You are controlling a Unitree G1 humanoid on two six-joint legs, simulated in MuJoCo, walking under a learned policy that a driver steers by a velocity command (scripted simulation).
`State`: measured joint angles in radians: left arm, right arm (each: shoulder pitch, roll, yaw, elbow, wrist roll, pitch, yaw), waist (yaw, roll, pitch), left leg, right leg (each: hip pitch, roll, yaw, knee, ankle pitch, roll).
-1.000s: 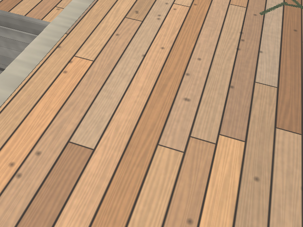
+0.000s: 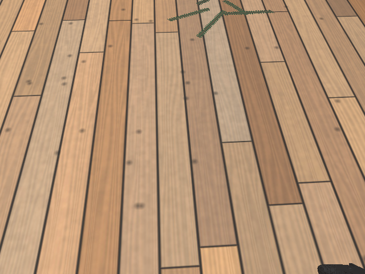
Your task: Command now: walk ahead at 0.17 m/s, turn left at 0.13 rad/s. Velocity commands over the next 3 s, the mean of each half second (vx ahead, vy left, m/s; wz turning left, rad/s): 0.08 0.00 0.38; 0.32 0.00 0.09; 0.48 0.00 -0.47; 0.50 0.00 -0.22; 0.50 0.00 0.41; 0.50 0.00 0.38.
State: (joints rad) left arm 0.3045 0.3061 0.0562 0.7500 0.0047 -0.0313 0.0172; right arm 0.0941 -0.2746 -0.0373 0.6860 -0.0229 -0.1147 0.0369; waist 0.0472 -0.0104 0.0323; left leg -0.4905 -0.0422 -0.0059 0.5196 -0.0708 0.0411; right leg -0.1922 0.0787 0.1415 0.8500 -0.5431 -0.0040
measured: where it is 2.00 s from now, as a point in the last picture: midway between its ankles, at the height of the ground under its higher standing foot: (180, 196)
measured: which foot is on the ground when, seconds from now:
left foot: down 0.00-0.40, up 0.42-0.76, down 0.78-1.00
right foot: up 0.00-0.36, down 0.38-0.78, up 0.80-1.00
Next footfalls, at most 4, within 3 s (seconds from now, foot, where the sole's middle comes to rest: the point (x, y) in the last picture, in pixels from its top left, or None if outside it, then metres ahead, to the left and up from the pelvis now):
0.38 right None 0.17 -0.12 -0.76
0.78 left None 0.11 0.13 -0.76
1.26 right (199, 261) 0.50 -0.01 -0.76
1.74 left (149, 191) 0.77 0.20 -0.76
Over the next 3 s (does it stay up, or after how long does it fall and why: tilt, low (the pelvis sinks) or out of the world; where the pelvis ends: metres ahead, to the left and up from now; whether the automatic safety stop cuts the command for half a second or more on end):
stays up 1.23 0.17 0.03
